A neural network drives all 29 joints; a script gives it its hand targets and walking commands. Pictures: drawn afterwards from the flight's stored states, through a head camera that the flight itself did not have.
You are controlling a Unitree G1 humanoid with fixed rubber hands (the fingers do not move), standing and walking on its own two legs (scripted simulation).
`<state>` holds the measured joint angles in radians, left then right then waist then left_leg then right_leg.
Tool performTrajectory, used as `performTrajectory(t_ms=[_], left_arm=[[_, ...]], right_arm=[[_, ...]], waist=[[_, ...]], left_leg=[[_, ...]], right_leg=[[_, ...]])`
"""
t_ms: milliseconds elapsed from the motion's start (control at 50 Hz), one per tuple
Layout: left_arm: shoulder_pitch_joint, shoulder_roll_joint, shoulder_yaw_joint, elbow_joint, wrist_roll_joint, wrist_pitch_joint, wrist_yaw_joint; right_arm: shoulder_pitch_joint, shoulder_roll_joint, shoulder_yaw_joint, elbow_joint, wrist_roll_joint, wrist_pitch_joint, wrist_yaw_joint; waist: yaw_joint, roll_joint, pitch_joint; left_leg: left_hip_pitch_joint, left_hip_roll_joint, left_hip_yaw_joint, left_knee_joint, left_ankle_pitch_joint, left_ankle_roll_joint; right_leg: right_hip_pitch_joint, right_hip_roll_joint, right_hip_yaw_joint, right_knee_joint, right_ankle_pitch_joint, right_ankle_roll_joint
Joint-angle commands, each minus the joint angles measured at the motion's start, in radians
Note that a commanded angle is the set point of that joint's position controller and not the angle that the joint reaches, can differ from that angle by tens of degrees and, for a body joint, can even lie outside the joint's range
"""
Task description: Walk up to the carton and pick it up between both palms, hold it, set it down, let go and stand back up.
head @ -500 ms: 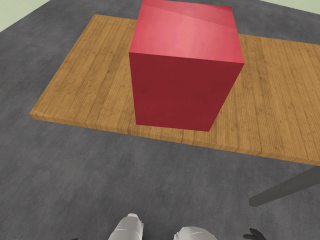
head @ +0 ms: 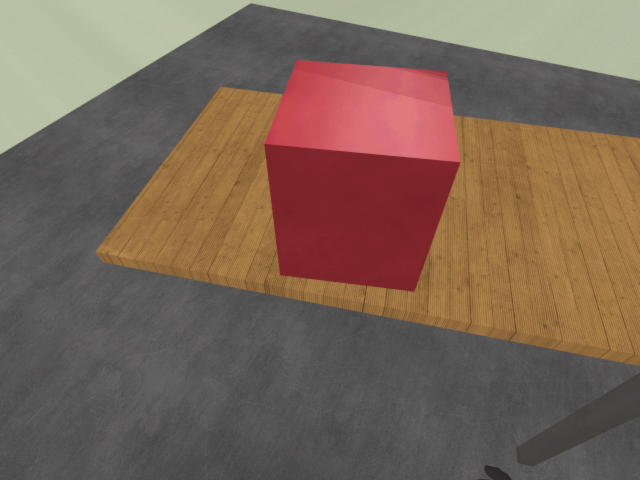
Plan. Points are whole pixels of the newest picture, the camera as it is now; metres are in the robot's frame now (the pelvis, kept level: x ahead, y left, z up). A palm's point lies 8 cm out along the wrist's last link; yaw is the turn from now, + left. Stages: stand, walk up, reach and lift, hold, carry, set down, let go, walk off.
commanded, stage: walk up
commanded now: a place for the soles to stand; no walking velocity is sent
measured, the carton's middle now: (357, 180) +0.49 -0.04 +0.09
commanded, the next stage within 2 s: reach and lift in 1.56 s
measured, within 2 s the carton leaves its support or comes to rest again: neither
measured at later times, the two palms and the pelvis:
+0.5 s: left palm out of the picture +0.01 +0.25 -0.14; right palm out of the picture +0.03 -0.20 -0.13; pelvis +0.02 +0.03 +0.01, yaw -3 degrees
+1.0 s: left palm out of the picture +0.02 +0.27 -0.14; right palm out of the picture +0.02 -0.17 -0.13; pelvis +0.03 +0.05 +0.01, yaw -5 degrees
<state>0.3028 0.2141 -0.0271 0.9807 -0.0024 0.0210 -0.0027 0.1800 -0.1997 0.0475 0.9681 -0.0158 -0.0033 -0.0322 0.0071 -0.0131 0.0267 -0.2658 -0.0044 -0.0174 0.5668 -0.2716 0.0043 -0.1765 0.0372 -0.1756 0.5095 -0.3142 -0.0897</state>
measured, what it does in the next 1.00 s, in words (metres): shifts its weight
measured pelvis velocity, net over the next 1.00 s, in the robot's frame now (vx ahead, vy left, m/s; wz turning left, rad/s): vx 0.03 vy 0.05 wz -0.09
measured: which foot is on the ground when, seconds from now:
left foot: down 0.00-1.00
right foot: down 0.00-1.00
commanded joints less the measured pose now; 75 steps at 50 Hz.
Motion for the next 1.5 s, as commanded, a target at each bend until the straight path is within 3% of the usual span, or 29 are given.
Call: performTrajectory(t_ms=[0, 160, 180, 320, 520, 840, 1040, 1200, 1260, 1320, 1360, 1480], left_arm=[[0.054, 0.163, 0.039, -0.013, 0.004, -0.026, 0.014], [0.076, 0.125, 0.038, 0.035, 0.008, -0.03, 0.015], [0.077, 0.092, 0.025, 0.04, 0.007, -0.036, 0.017], [0.088, 0.096, 0.018, 0.084, 0.008, -0.043, 0.023], [0.092, 0.08, 0.007, 0.136, 0.007, -0.051, 0.028], [0.065, 0.06, -0.007, 0.198, 0.008, -0.051, 0.039], [0.055, 0.063, -0.019, 0.22, 0.009, -0.048, 0.044], [0.051, 0.068, -0.026, 0.229, 0.006, -0.045, 0.047], [0.049, 0.063, -0.026, 0.232, 0.005, -0.045, 0.047], [0.047, 0.074, -0.025, 0.236, 0.009, -0.043, 0.049], [0.043, 0.058, -0.029, 0.234, 0.008, -0.043, 0.048], [0.055, 0.062, -0.031, 0.244, 0.007, -0.045, 0.048]], right_arm=[[0.02, -0.115, -0.019, -0.005, 0.003, -0.033, 0.002], [0.044, -0.12, -0.016, 0.041, 0.003, -0.041, -0.007], [0.049, -0.112, -0.009, 0.065, 0.014, -0.038, -0.005], [0.08, -0.099, 0.002, 0.106, 0.007, -0.038, -0.004], [0.099, -0.092, 0.004, 0.137, 0.009, -0.044, -0.004], [0.118, -0.078, -0.006, 0.152, 0.011, -0.046, -0.007], [0.138, -0.089, -0.012, 0.157, 0.009, -0.041, -0.011], [0.149, -0.087, -0.013, 0.162, 0.008, -0.038, -0.009], [0.148, -0.085, -0.012, 0.156, 0.008, -0.039, -0.01], [0.172, -0.083, -0.015, 0.164, 0.01, -0.036, -0.01], [0.168, -0.084, -0.012, 0.163, 0.011, -0.035, -0.012], [0.172, -0.076, -0.01, 0.169, 0.009, -0.035, -0.01]], waist=[[-0.003, 0.026, 0.068], [0.005, 0.021, 0.02], [0.008, 0.044, 0.012], [0.001, 0.017, 0.028], [0.0, 0.028, 0.05], [-0.003, 0.026, 0.036], [-0.008, 0.016, 0.08], [-0.011, -0.006, 0.052], [-0.008, 0.019, 0.065], [-0.014, -0.002, 0.051], [-0.02, 0.034, 0.067], [-0.017, 0.014, 0.085]], left_leg=[[-0.008, 0.087, -0.078, -0.113, 0.1, 0.056], [0.005, 0.11, -0.084, -0.16, 0.115, 0.062], [-0.004, 0.103, -0.085, -0.163, 0.116, 0.052], [0.026, 0.119, -0.086, -0.187, 0.179, 0.055], [0.062, 0.134, -0.086, -0.219, 0.243, 0.056], [0.141, 0.153, -0.075, -0.257, 0.348, 0.032], [0.133, 0.145, -0.065, -0.275, 0.357, 0.03], [0.147, 0.141, -0.078, -0.289, 0.244, 0.042], [0.147, 0.147, -0.077, -0.287, 0.285, 0.028], [0.154, 0.148, -0.08, -0.299, 0.237, 0.022], [0.145, 0.145, -0.069, -0.3, 0.245, 0.027], [0.139, 0.139, -0.065, -0.295, 0.225, 0.027]], right_leg=[[-0.018, -0.197, 0.245, -0.252, 0.087, 0.064], [0.056, -0.16, 0.219, -0.217, 0.141, 0.048], [0.078, -0.173, 0.22, -0.231, 0.157, 0.049], [0.072, -0.162, 0.212, -0.209, 0.225, 0.04], [0.052, -0.16, 0.215, -0.194, 0.23, 0.031], [0.031, -0.16, 0.219, -0.175, 0.219, 0.045], [0.002, -0.153, 0.216, -0.151, 0.192, 0.059], [0.0, -0.156, 0.227, -0.167, 0.153, 0.056], [-0.013, -0.155, 0.226, -0.153, 0.157, 0.056], [-0.007, -0.148, 0.227, -0.151, 0.139, 0.057], [-0.019, -0.157, 0.229, -0.152, 0.139, 0.055], [-0.028, -0.155, 0.235, -0.162, 0.148, 0.057]])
